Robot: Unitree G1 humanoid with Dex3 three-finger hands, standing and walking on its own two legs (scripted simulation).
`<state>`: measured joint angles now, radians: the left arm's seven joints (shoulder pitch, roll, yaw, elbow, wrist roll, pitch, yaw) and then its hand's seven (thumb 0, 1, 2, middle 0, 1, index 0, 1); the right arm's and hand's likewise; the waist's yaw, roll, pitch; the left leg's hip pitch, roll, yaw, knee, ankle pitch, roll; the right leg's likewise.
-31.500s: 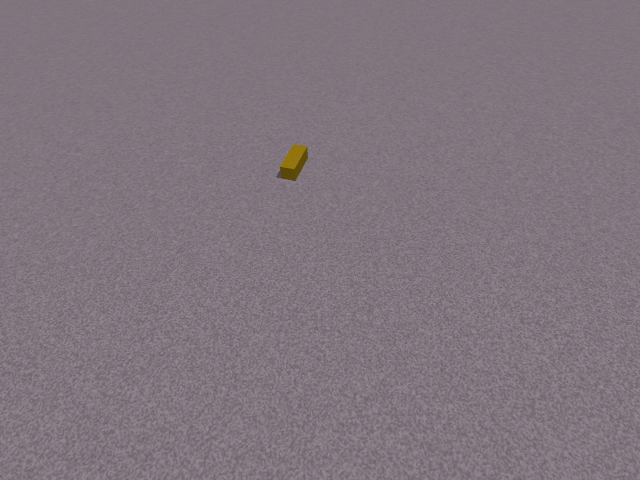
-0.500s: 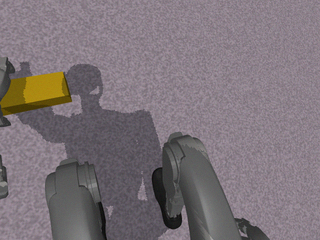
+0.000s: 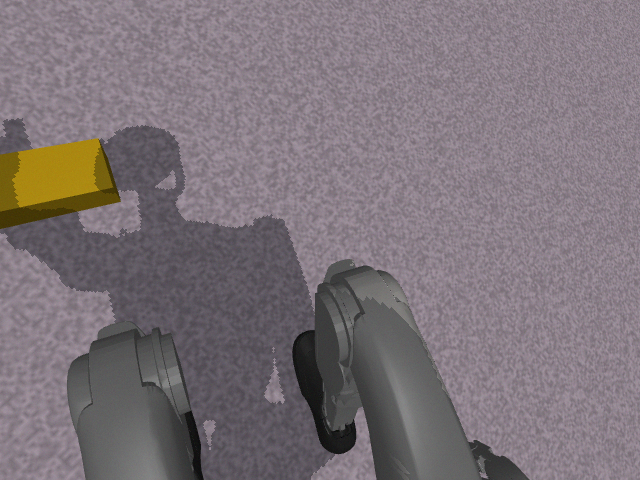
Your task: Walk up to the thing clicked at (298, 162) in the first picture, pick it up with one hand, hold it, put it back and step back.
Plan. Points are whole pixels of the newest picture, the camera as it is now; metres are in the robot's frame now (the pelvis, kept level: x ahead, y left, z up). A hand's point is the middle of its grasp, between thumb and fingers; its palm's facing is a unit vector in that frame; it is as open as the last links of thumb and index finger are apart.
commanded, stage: rise first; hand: left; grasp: from above
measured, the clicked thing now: (32, 187) +0.53 +0.28 -0.29
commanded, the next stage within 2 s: approach in 1.00 s
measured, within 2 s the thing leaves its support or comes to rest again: neither
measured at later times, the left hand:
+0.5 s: hand out of the picture +0.48 +0.31 -0.17, palm faces -0.45 -0.06 -0.89, open 14.0 cm
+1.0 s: hand out of the picture +0.49 +0.31 -0.18, palm faces -0.45 -0.06 -0.89, open 14.0 cm
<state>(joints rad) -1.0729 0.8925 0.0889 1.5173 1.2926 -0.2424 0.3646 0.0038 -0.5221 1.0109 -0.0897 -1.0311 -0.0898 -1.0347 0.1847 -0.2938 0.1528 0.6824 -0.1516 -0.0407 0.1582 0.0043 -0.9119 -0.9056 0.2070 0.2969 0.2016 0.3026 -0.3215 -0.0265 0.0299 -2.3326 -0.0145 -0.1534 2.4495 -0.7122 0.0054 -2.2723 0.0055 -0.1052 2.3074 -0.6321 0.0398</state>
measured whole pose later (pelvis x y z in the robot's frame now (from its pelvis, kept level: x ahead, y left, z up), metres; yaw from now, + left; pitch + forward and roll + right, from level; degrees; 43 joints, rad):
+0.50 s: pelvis +0.00 +0.00 +0.00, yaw +0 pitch +34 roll -11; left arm -1.06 0.88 0.08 1.49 1.29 -0.24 0.36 0.00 -0.51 1.01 -0.10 -1.01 -0.10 -1.02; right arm 0.18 -0.30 0.15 0.67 -0.15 -0.04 0.16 0.00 -0.91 -0.90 0.21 0.30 0.20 0.30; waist -0.32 -0.02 0.01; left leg -2.33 -0.02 -0.15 2.45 -0.71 0.01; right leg -2.27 0.00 -0.11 2.30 -0.63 0.04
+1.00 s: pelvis +0.00 +0.00 +0.00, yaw +0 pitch +34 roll -11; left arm -1.07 0.88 0.07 1.50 1.29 -0.23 0.36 0.00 -0.51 1.00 -0.10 -1.02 -0.10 -1.03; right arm 0.20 -0.30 0.16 0.67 -0.15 -0.04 0.16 0.00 -0.91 -0.90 0.21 0.30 0.20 0.30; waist -0.32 -0.02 0.01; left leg -2.34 -0.02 -0.16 2.45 -0.70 0.01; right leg -2.27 0.00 -0.11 2.30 -0.63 0.04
